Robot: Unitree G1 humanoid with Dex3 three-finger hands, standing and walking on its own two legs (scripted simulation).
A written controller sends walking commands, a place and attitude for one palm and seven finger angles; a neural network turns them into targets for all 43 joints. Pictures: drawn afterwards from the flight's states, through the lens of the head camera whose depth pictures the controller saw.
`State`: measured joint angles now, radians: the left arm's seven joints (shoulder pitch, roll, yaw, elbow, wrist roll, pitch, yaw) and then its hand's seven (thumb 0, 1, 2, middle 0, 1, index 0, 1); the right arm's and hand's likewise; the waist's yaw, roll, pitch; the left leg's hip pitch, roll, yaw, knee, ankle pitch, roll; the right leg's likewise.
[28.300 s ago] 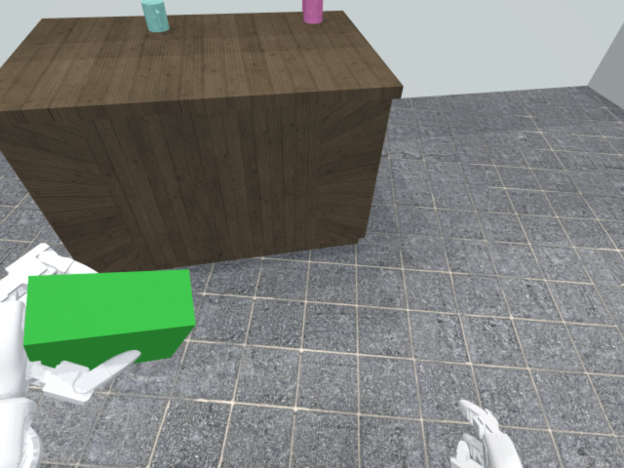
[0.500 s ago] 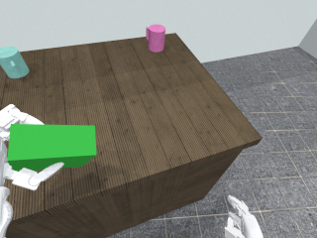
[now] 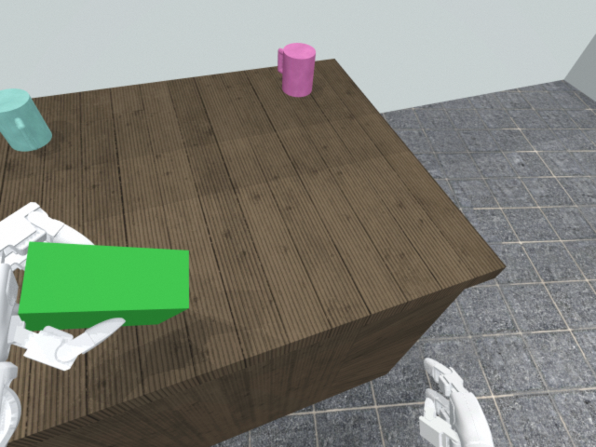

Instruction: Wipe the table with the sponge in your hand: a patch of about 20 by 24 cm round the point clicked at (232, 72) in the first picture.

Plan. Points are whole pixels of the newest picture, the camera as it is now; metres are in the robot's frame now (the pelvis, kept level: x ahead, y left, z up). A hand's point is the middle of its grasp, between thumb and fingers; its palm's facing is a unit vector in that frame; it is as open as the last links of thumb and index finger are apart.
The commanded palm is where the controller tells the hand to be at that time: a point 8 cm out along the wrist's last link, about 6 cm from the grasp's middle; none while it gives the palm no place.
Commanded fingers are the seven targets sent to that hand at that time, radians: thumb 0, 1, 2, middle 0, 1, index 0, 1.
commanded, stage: look again from close up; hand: left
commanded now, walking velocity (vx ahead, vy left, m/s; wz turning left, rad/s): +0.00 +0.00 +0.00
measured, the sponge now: (130, 291) +0.24 +0.20 +0.13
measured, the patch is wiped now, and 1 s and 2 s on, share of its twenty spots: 0.00 0.00 0.00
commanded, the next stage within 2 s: come to a stop and stand still in 0.18 s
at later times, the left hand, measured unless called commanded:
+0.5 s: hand (96, 304) +0.21 +0.21 +0.16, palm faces +0.34 -0.85 -0.40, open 10.0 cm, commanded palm +0.16 +0.25 +0.17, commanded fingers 0.00 0.10 1.30 -1.20 -1.60 -1.20 -1.60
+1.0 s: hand (86, 301) +0.22 +0.23 +0.14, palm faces +0.30 -0.84 -0.44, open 10.0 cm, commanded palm +0.15 +0.26 +0.17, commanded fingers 0.00 0.10 1.30 -1.20 -1.60 -1.20 -1.60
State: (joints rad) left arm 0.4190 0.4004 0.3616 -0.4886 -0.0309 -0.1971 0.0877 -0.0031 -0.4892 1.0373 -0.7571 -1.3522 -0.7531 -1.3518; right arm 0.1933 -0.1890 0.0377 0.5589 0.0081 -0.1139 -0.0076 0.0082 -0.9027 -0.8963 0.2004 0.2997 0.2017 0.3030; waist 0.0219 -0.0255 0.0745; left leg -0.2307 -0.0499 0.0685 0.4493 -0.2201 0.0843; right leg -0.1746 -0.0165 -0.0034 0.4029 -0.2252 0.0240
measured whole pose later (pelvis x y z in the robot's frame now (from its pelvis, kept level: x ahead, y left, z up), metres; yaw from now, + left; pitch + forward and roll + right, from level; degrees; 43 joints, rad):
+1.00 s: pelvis -0.01 -0.01 +0.00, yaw -1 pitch +0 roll -1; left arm 0.41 0.40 0.37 -0.42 -0.03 -0.22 0.06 0.00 -0.49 1.04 -0.76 -1.35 -0.76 -1.35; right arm 0.23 -0.20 0.03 0.57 0.02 -0.14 -0.02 0.01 -0.90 -0.90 0.20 0.30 0.20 0.30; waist 0.03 -0.02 0.10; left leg -0.25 -0.02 0.08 0.48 -0.22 0.07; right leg -0.20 0.01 0.01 0.43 -0.22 0.01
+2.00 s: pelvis -0.03 -0.03 -0.01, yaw +0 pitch -2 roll +0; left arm 0.32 0.48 0.31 -0.46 0.05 0.09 -0.03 0.00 -0.49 1.04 -0.75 -1.36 -0.75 -1.36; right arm 0.12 -0.25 0.06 0.57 0.00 -0.07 -0.01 0.01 -0.90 -0.90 0.20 0.30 0.20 0.30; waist 0.04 0.03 0.02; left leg -0.30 -0.04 0.07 0.56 -0.23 0.06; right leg -0.26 0.00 -0.01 0.59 -0.29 0.00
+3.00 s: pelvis -0.02 -0.05 -0.01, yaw +2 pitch -3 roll +0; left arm 0.18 0.65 0.18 -0.40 0.51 0.36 -0.06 0.00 -0.50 1.04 -0.76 -1.35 -0.76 -1.35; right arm 0.07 -0.27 0.08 0.59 0.06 0.00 -0.11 0.01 -0.90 -0.90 0.20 0.30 0.20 0.30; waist 0.11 0.11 0.00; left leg -0.26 -0.01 0.02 0.54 -0.24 0.02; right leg -0.21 0.03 -0.05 0.55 -0.30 -0.05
